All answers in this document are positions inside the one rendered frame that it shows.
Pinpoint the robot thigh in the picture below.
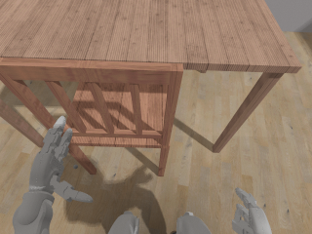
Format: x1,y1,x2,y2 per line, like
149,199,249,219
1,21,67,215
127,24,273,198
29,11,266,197
176,214,212,234
108,214,139,234

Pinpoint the chair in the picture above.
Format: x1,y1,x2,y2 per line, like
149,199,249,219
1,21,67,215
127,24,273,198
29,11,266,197
0,58,183,176

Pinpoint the robot left hand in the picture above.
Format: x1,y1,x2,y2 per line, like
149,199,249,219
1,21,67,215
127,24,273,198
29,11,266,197
28,116,94,203

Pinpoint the table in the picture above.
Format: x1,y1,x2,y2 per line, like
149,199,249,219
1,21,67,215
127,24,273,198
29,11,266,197
0,0,302,153

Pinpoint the right robot thigh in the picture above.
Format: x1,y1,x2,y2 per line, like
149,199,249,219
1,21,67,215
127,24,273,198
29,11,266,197
176,214,212,234

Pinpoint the robot right hand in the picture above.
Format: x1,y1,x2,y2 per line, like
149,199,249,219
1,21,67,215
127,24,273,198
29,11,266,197
232,187,272,234

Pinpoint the left robot thigh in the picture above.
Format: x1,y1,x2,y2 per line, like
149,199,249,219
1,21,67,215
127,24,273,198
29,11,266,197
108,214,139,234

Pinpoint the robot left forearm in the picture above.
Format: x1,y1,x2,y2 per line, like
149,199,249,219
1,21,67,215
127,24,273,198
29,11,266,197
12,190,55,234

